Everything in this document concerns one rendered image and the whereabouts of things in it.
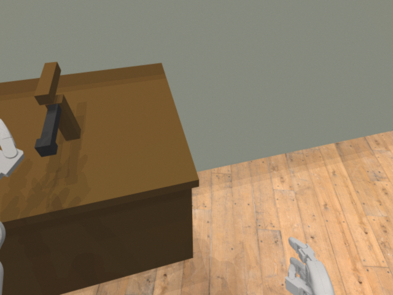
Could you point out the robot left hand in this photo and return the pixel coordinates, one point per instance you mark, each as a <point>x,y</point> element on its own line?
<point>10,156</point>

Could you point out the counter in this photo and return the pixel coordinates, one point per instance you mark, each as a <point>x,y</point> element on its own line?
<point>115,200</point>

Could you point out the tap lever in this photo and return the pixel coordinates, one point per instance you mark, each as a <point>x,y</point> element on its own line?
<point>46,145</point>

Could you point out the robot right hand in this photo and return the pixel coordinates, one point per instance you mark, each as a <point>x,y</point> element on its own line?
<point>314,279</point>

